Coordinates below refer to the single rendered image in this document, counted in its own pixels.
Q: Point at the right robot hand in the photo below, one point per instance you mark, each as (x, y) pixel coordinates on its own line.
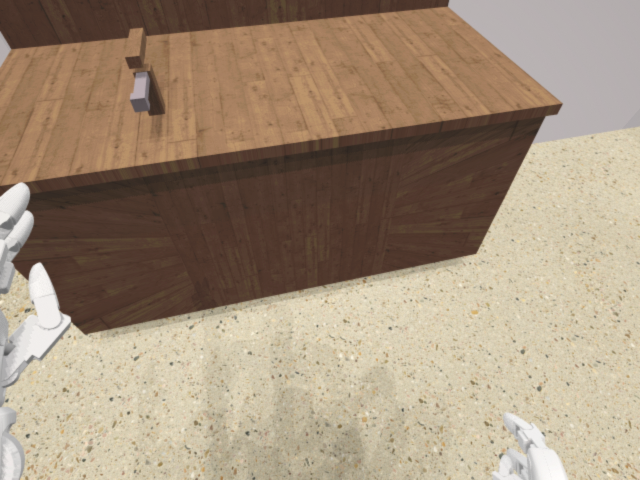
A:
(541, 463)

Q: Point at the tap lever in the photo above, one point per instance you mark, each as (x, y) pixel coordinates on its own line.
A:
(139, 97)

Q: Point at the left robot hand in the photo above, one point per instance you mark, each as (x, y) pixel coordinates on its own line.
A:
(36, 336)

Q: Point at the robot left forearm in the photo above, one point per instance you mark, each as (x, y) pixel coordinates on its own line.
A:
(12, 457)

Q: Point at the counter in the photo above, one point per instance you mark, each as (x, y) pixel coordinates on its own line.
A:
(290, 144)

